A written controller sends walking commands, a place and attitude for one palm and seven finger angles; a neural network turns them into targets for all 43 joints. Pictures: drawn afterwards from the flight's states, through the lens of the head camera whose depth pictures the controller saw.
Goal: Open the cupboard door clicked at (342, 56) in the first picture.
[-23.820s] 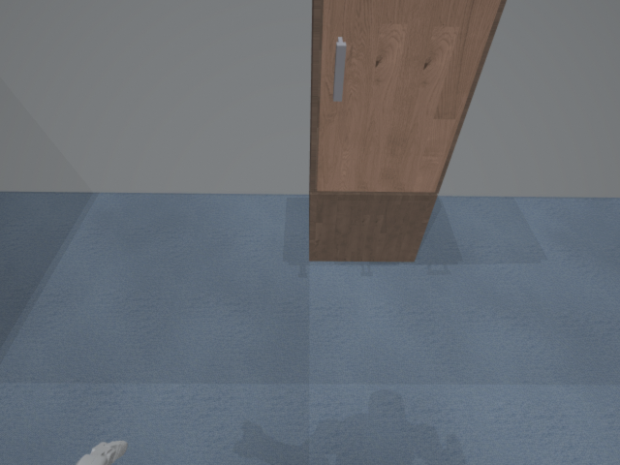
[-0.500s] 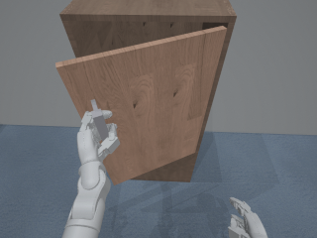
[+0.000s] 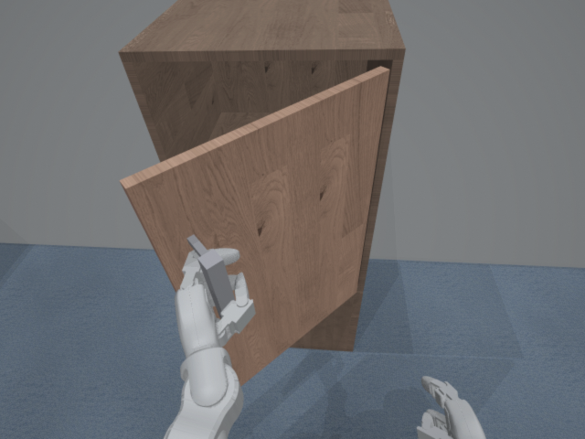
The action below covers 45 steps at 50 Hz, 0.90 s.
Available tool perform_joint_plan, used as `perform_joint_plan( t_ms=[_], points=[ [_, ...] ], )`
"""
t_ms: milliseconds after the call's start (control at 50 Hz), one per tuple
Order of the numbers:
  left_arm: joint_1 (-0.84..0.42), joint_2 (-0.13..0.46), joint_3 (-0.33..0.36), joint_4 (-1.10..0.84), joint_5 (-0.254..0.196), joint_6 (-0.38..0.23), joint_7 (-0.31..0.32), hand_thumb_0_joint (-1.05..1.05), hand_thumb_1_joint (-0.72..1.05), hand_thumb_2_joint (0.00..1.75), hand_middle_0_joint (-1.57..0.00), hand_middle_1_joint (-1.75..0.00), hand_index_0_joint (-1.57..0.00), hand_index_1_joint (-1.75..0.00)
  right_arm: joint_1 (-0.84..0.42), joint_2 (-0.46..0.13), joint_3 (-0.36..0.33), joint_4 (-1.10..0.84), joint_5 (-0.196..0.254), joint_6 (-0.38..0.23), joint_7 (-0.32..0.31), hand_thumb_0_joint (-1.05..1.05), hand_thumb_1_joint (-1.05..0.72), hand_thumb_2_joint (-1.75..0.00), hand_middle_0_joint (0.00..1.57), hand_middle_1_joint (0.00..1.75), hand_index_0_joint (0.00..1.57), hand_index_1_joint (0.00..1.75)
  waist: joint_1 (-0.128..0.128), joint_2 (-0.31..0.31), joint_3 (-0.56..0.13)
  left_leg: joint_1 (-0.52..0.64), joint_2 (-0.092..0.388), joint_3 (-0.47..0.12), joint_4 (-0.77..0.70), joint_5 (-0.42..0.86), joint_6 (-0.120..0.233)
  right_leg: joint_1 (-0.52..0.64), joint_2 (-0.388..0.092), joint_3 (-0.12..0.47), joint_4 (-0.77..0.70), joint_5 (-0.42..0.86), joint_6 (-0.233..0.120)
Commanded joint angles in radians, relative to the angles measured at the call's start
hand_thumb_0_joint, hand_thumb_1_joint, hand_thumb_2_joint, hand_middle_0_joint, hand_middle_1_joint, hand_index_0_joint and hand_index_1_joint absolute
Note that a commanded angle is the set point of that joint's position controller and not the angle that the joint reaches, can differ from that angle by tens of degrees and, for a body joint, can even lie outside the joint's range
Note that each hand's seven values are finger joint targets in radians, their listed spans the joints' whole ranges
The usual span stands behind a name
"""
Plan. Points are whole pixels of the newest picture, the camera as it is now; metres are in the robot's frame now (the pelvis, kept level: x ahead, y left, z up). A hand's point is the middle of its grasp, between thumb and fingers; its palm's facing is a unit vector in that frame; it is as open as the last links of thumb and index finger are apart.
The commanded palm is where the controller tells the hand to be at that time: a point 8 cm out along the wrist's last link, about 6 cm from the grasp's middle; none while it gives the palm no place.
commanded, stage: open thumb and fingers to let go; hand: left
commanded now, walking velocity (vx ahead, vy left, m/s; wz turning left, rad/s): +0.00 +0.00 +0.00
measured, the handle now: (213, 281) +0.30 +0.13 +0.09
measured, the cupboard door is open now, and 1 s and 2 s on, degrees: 45 47 45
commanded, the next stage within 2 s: slide the hand sideways off the handle in 0.70 s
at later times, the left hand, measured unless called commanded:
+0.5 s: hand (240, 300) +0.27 +0.08 +0.09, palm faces +0.31 -0.95 +0.00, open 13.4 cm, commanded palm +0.22 +0.13 +0.09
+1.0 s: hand (235, 329) +0.23 +0.08 +0.09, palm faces -0.15 -0.99 -0.06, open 15.8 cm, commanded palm +0.22 +0.13 +0.09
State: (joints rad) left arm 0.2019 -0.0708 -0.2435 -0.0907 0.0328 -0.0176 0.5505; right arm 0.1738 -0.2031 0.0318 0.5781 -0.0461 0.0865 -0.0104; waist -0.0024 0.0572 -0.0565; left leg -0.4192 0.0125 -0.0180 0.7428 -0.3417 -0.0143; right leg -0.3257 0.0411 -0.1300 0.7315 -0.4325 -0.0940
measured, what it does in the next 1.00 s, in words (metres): stands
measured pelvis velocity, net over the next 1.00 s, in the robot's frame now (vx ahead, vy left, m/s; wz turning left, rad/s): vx -0.01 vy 0.03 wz -0.02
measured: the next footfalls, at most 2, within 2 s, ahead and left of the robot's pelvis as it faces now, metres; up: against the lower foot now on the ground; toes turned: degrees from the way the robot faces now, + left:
none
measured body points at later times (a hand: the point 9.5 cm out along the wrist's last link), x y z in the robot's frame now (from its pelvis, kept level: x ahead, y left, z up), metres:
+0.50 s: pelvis +0.01 +0.01 +0.00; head +0.00 -0.01 +0.45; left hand +0.25 +0.13 +0.09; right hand +0.20 -0.21 -0.09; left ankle +0.03 +0.14 -0.71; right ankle -0.02 -0.05 -0.71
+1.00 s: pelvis -0.01 +0.03 +0.00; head -0.01 +0.01 +0.45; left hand +0.24 +0.14 +0.09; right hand +0.17 -0.18 -0.09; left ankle +0.03 +0.14 -0.71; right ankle -0.02 -0.05 -0.71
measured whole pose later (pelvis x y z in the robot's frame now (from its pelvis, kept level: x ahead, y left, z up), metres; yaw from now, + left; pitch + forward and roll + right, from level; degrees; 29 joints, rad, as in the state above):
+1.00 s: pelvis -0.01 +0.03 +0.00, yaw -1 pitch +2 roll +0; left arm 0.24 0.11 -0.26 -0.14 -0.05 -0.12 0.06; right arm 0.21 -0.21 0.05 0.49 0.00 0.05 -0.01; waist 0.01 0.05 -0.05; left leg -0.45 -0.01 0.02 0.77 -0.35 0.02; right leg -0.37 0.01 -0.10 0.77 -0.43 -0.06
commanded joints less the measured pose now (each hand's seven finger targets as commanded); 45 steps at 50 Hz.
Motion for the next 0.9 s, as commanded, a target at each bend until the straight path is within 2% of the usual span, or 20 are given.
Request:
perform_joint_plan(
  t_ms=[0,100,120,260,280,300,400,420,460,500,580,600,620,660,780,800,820,840,860,880],
  points=[
    [-0.243,-0.024,0.045,-0.212,0.014,-0.098,-0.005,0.00,0.41,0.69,-0.36,-1.30,-0.36,-1.30,-0.180,-0.053,-0.025,-0.168,-0.003,-0.059,-0.021,0.00,-0.90,-0.90,0.20,0.30,0.20,0.30,0.013,-0.166,-0.123,0.051,-0.043,-0.022,-0.029,0.105,0.037,0.004,-0.134,0.274,-0.279,0.228,0.104],
    [-0.184,-0.038,0.026,-0.230,0.016,-0.117,-0.037,0.00,0.06,0.54,-0.34,-1.26,-0.34,-1.26,-0.140,-0.061,-0.034,-0.172,0.000,-0.061,-0.011,0.00,-0.90,-0.90,0.20,0.30,0.20,0.30,0.015,-0.124,-0.181,0.084,-0.035,-0.015,-0.054,0.172,0.039,0.040,-0.118,0.214,-0.208,0.416,0.105],
    [-0.169,-0.042,0.019,-0.229,0.017,-0.117,-0.042,0.00,-0.01,0.51,-0.33,-1.25,-0.33,-1.25,-0.136,-0.063,-0.033,-0.178,0.000,-0.062,-0.009,0.00,-0.90,-0.90,0.20,0.30,0.20,0.30,0.012,-0.118,-0.168,0.086,-0.035,-0.012,-0.052,0.175,0.040,0.034,-0.117,0.207,-0.203,0.440,0.106],
    [-0.138,-0.022,0.041,-0.231,0.019,-0.126,-0.045,0.00,-0.50,0.30,-0.30,-1.20,-0.30,-1.20,-0.127,-0.067,-0.037,-0.191,0.001,-0.061,-0.012,0.00,-0.90,-0.90,0.20,0.30,0.20,0.30,0.012,-0.195,-0.146,0.070,-0.034,-0.015,-0.052,0.176,0.044,0.033,-0.110,0.194,-0.197,0.448,0.108],
    [-0.142,-0.028,0.035,-0.240,0.021,-0.126,-0.044,0.00,-0.50,0.30,-0.30,-1.20,-0.30,-1.20,-0.131,-0.067,-0.036,-0.192,-0.001,-0.059,-0.012,0.00,-0.90,-0.90,0.20,0.30,0.20,0.30,0.012,-0.168,-0.147,0.076,-0.035,-0.011,-0.050,0.181,0.044,0.027,-0.110,0.196,-0.193,0.455,0.108],
    [-0.136,-0.034,0.031,-0.254,0.022,-0.128,-0.042,0.00,-0.50,0.30,-0.30,-1.20,-0.30,-1.20,-0.125,-0.065,-0.037,-0.195,0.000,-0.059,-0.010,0.00,-0.90,-0.90,0.20,0.30,0.20,0.30,0.014,-0.172,-0.160,0.080,-0.035,-0.011,-0.050,0.189,0.044,0.032,-0.107,0.186,-0.182,0.466,0.106],
    [-0.078,-0.054,0.010,-0.284,0.022,-0.116,-0.041,0.00,-0.50,0.30,-0.26,-0.95,-0.26,-0.95,-0.124,-0.064,-0.035,-0.212,0.001,-0.054,-0.004,0.00,-0.90,-0.90,0.20,0.30,0.20,0.30,0.021,-0.129,-0.175,0.098,-0.032,-0.002,-0.049,0.217,0.043,0.028,-0.091,0.149,-0.150,0.509,0.098],
    [-0.086,-0.046,0.016,-0.287,0.021,-0.114,-0.037,0.00,-0.50,0.30,-0.25,-0.90,-0.25,-0.90,-0.119,-0.064,-0.033,-0.211,0.002,-0.053,-0.004,0.00,-0.90,-0.90,0.20,0.30,0.20,0.30,0.018,-0.143,-0.174,0.096,-0.033,-0.004,-0.048,0.217,0.043,0.030,-0.089,0.147,-0.149,0.510,0.098],
    [-0.044,-0.047,0.022,-0.279,0.018,-0.106,-0.038,0.00,-0.50,0.30,-0.23,-0.80,-0.23,-0.80,-0.125,-0.063,-0.034,-0.216,0.003,-0.049,-0.002,0.00,-0.90,-0.90,0.20,0.30,0.20,0.30,0.025,-0.135,-0.157,0.094,-0.030,-0.003,-0.049,0.216,0.042,0.029,-0.085,0.142,-0.154,0.495,0.093],
    [-0.054,-0.051,0.019,-0.299,0.015,-0.102,-0.034,0.00,-0.50,0.30,-0.22,-0.70,-0.22,-0.70,-0.129,-0.062,-0.032,-0.219,0.003,-0.044,-0.001,0.00,-0.90,-0.90,0.20,0.30,0.20,0.30,0.027,-0.130,-0.168,0.099,-0.028,-0.002,-0.050,0.218,0.041,0.026,-0.079,0.133,-0.145,0.478,0.089],
    [-0.071,-0.059,0.012,-0.281,0.020,-0.087,-0.023,0.00,-0.50,0.30,-0.18,-0.50,-0.18,-0.50,-0.144,-0.062,-0.030,-0.220,0.002,-0.040,0.001,0.00,-0.90,-0.90,0.20,0.30,0.20,0.30,0.025,-0.123,-0.137,0.096,-0.025,-0.004,-0.049,0.201,0.040,-0.008,-0.069,0.121,-0.147,0.405,0.081],
    [-0.102,-0.070,-0.003,-0.293,0.026,-0.086,-0.018,0.00,-0.50,0.30,-0.18,-0.45,-0.18,-0.45,-0.146,-0.063,-0.029,-0.220,0.002,-0.039,0.002,0.00,-0.90,-0.90,0.20,0.30,0.20,0.30,0.018,-0.106,-0.141,0.104,-0.024,-0.005,-0.045,0.206,0.041,-0.021,-0.067,0.119,-0.143,0.399,0.079],
    [-0.090,-0.073,-0.002,-0.299,0.027,-0.080,-0.013,0.00,-0.50,0.30,-0.17,-0.40,-0.17,-0.40,-0.142,-0.062,-0.029,-0.223,0.000,-0.039,0.004,0.00,-0.90,-0.90,0.20,0.30,0.20,0.30,0.027,-0.096,-0.168,0.107,-0.024,-0.004,-0.043,0.213,0.040,-0.012,-0.064,0.114,-0.133,0.406,0.076],
    [-0.090,-0.074,-0.004,-0.283,0.028,-0.070,-0.012,0.00,-0.50,0.30,-0.15,-0.30,-0.15,-0.30,-0.147,-0.062,-0.029,-0.221,0.003,-0.036,0.004,0.00,-0.90,-0.90,0.20,0.30,0.20,0.30,0.024,-0.110,-0.150,0.099,-0.022,-0.009,-0.041,0.212,0.040,-0.021,-0.059,0.107,-0.131,0.385,0.071],
    [-0.139,-0.095,-0.020,-0.264,0.033,-0.049,0.006,0.00,-0.50,0.30,-0.15,-0.30,-0.15,-0.30,-0.167,-0.065,-0.028,-0.215,0.003,-0.033,0.006,0.00,-0.90,-0.90,0.20,0.30,0.20,0.30,0.023,-0.103,-0.146,0.094,-0.018,-0.015,-0.040,0.180,0.039,-0.064,-0.048,0.092,-0.123,0.281,0.061],
    [-0.159,-0.004,-0.216,-0.271,0.102,-0.096,-0.204,0.00,-0.50,0.30,-0.15,-0.30,-0.15,-0.30,-0.098,-0.110,-0.024,-0.199,0.006,-0.033,0.020,0.00,-0.90,-0.90,0.20,0.30,0.20,0.30,-0.081,-0.156,-0.071,0.119,-0.029,-0.022,-0.053,0.197,0.054,-0.113,-0.049,0.125,-0.114,0.343,0.074],
    [-0.193,0.077,-0.126,-0.319,0.061,-0.144,-0.317,0.00,-0.50,0.30,-0.15,-0.30,-0.15,-0.30,-0.081,-0.097,-0.033,-0.225,0.022,-0.041,0.012,0.00,-0.90,-0.90,0.20,0.30,0.20,0.30,-0.042,-0.129,-0.132,0.104,-0.025,-0.019,-0.053,0.202,0.057,-0.085,-0.049,0.125,-0.094,0.370,0.070],
    [-0.200,0.116,-0.109,-0.334,0.041,-0.173,-0.387,0.00,-0.50,0.30,-0.15,-0.30,-0.15,-0.30,-0.082,-0.097,-0.030,-0.230,0.025,-0.046,0.001,0.00,-0.90,-0.90,0.20,0.30,0.20,0.30,-0.026,-0.092,-0.187,0.116,-0.030,-0.016,-0.049,0.221,0.063,-0.053,-0.053,0.139,-0.082,0.414,0.068],
    [-0.201,0.149,-0.084,-0.342,0.021,-0.189,-0.444,0.00,-0.50,0.30,-0.15,-0.30,-0.15,-0.30,-0.077,-0.099,-0.029,-0.234,0.030,-0.051,-0.006,0.00,-0.90,-0.90,0.20,0.30,0.20,0.30,-0.027,-0.069,-0.207,0.126,-0.028,-0.013,-0.048,0.227,0.062,-0.042,-0.055,0.137,-0.079,0.424,0.065],
    [-0.205,0.139,-0.098,-0.348,-0.006,-0.203,-0.506,0.00,-0.50,0.30,-0.15,-0.30,-0.15,-0.30,-0.076,-0.093,-0.024,-0.241,0.037,-0.064,-0.009,0.00,-0.90,-0.90,0.20,0.30,0.20,0.30,-0.027,-0.046,-0.218,0.140,-0.030,-0.012,-0.049,0.225,0.061,-0.049,-0.054,0.131,-0.075,0.414,0.064]
  ],
)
